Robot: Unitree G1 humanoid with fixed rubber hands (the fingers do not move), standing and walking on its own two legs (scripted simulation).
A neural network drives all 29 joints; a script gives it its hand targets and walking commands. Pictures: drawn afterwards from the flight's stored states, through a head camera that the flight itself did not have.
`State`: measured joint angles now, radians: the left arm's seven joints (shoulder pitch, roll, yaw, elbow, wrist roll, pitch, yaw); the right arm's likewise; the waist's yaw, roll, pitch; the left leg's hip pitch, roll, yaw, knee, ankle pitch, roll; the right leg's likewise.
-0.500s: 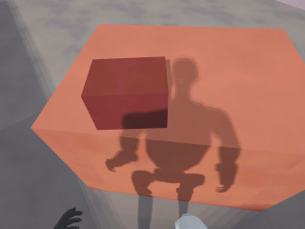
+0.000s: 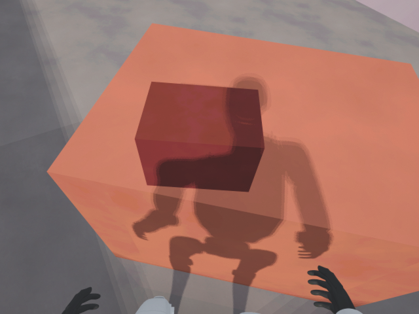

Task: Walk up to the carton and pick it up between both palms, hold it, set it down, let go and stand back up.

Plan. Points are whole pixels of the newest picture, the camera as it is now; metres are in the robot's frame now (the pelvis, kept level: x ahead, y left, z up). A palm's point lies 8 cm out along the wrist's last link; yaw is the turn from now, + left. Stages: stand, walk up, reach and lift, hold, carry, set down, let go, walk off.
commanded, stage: walk up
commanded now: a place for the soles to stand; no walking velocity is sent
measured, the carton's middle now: (201, 138) +0.47 +0.03 +0.03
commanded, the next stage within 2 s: none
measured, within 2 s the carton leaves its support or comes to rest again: neither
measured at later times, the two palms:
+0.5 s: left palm out of the picture +0.10 +0.25 -0.08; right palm out of the picture +0.08 -0.26 -0.09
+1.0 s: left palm out of the picture +0.11 +0.32 -0.08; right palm out of the picture +0.13 -0.20 -0.11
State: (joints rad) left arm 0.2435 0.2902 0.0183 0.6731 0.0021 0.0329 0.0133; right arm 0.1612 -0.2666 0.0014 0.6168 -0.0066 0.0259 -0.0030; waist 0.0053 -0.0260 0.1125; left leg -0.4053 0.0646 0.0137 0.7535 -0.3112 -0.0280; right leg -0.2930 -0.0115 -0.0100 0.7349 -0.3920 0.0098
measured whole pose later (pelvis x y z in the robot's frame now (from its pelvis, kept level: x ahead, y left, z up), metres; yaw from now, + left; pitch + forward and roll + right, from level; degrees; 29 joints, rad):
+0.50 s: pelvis +0.00 +0.00 +0.02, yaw +0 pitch -2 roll +0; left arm 0.28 0.26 0.00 0.70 -0.01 0.02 -0.03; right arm 0.31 -0.27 -0.01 0.71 0.00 0.01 0.02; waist -0.01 0.00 0.04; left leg -0.33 0.06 0.02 0.57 -0.21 -0.03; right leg -0.23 -0.02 -0.01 0.59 -0.33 0.01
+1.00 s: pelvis +0.04 +0.05 +0.01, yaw +0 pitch -1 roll -1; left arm 0.37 0.26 0.02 0.65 0.02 -0.01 0.03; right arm 0.28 -0.28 -0.01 0.68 -0.03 0.06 0.03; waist -0.01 0.05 0.07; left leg -0.33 0.00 0.07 0.71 -0.36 0.04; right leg -0.23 -0.03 0.02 0.67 -0.42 0.04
